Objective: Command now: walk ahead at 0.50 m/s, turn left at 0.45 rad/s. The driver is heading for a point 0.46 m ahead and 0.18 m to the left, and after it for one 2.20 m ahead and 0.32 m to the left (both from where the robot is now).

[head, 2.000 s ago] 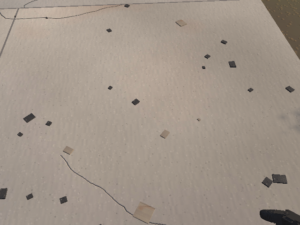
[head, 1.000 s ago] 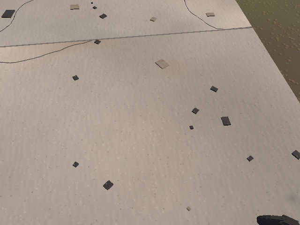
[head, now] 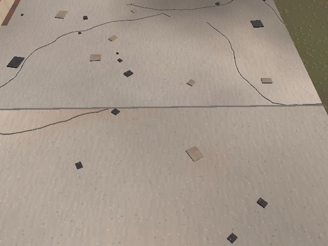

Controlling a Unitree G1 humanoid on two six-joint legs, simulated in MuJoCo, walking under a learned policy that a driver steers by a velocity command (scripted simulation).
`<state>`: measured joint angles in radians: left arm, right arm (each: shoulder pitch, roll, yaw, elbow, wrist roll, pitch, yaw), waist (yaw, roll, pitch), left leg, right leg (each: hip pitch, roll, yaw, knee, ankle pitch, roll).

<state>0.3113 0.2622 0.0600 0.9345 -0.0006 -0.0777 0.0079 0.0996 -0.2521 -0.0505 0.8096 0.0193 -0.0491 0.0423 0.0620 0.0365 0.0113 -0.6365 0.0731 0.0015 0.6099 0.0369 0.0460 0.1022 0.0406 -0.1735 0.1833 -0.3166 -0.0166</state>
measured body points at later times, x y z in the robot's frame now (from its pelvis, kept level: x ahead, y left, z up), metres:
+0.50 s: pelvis +0.30 +0.04 +0.00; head +0.33 +0.06 +0.45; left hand +0.46 +0.33 -0.08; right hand +0.41 -0.24 -0.10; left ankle +0.18 +0.11 -0.73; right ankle +0.51 -0.06 -0.70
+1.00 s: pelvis +0.42 +0.07 +0.00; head +0.44 +0.11 +0.45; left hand +0.37 +0.38 -0.12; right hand +0.73 -0.06 -0.07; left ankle +0.39 +0.19 -0.74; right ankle +0.51 -0.04 -0.73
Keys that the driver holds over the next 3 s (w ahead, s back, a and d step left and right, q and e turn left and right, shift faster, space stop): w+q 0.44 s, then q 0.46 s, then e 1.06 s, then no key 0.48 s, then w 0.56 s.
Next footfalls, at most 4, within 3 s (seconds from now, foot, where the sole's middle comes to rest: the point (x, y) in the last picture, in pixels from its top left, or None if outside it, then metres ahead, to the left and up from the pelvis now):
0.08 left None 0.22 0.11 -0.77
0.56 right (187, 230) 0.55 -0.03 -0.77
1.00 left None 0.42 0.21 -0.77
1.44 right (183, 241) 0.50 -0.01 -0.77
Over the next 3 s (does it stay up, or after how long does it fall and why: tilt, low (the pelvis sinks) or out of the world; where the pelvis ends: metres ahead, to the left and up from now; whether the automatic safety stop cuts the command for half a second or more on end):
stays up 0.60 0.12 0.02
